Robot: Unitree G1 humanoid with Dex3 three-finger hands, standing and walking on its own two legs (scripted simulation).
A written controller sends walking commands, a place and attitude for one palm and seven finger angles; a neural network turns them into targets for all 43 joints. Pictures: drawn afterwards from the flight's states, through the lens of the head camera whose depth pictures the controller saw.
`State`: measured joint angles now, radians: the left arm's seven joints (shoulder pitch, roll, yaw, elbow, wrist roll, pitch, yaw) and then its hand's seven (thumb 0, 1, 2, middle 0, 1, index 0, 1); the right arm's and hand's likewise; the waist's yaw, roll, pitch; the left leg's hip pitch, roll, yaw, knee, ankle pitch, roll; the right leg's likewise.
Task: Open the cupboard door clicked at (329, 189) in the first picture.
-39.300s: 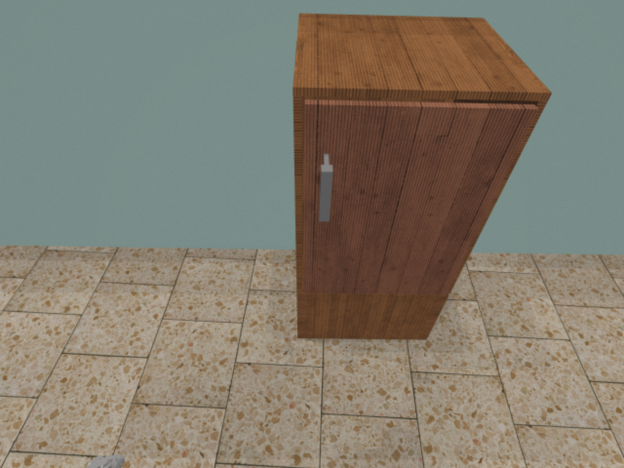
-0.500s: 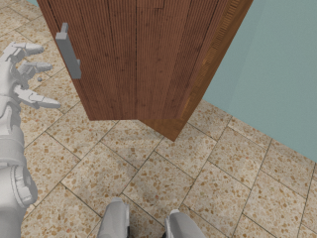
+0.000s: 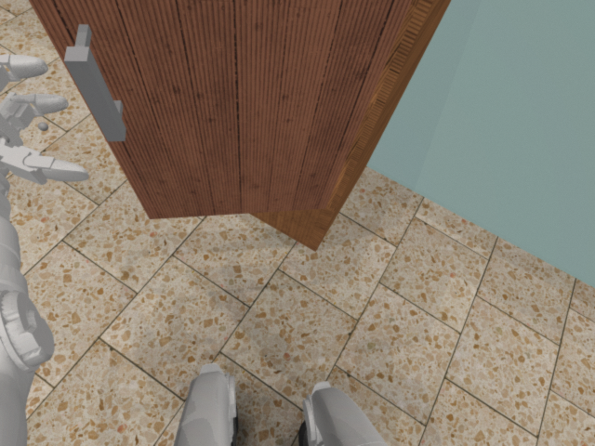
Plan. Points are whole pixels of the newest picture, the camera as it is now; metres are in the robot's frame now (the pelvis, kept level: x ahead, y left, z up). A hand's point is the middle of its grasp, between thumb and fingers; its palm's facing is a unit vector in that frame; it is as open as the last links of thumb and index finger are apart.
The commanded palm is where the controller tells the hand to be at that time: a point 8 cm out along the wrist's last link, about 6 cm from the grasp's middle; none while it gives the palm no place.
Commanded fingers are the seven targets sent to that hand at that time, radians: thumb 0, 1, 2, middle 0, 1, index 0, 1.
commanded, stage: move the hooked fingers beside the handle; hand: left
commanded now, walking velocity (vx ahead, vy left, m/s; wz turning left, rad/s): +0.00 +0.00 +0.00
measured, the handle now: (101, 87) +0.55 +0.23 +0.08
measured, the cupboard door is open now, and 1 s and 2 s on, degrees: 37 37 37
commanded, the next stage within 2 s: slide the fingers in behind the handle in 0.54 s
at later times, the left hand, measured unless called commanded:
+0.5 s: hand (42, 128) +0.49 +0.28 +0.08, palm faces +0.09 -1.00 -0.01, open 13.9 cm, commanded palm +0.47 +0.31 +0.08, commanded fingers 0.00 -0.50 0.30 -0.30 -1.20 -0.30 -1.20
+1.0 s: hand (65, 129) +0.48 +0.26 +0.08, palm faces +0.08 -1.00 +0.00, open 13.9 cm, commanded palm +0.47 +0.29 +0.08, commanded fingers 0.00 -0.50 0.30 -0.30 -1.20 -0.30 -1.20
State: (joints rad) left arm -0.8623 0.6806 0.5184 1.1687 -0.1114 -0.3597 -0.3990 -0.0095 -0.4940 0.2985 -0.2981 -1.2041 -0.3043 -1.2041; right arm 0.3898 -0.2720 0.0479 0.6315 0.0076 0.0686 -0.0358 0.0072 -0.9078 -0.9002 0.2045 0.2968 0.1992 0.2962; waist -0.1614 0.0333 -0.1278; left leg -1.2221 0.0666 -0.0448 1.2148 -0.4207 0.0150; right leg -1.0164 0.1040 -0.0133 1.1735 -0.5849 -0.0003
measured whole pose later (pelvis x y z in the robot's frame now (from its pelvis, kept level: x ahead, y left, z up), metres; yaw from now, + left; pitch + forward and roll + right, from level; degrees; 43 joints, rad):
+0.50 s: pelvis +0.00 +0.00 +0.00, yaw +1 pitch +24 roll -6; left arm -0.87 0.66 0.48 1.16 -0.11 -0.37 -0.38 -0.01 -0.50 0.30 -0.30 -1.20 -0.30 -1.20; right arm 0.35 -0.27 0.05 0.62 0.00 0.07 -0.03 0.01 -0.91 -0.90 0.20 0.30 0.20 0.30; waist -0.16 0.03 -0.13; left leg -1.22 0.06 -0.06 1.22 -0.42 0.02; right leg -1.01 0.10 -0.02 1.17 -0.59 0.00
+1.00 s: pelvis -0.01 +0.00 +0.00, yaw +1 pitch +23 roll -6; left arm -0.87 0.59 0.45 1.16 -0.11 -0.39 -0.34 -0.01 -0.50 0.30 -0.30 -1.20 -0.30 -1.20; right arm 0.36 -0.27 0.04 0.64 0.00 0.06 -0.03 0.01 -0.91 -0.90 0.20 0.30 0.20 0.30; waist -0.16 0.03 -0.14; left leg -1.21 0.06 -0.06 1.22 -0.41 0.01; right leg -1.00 0.10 -0.03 1.18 -0.58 0.00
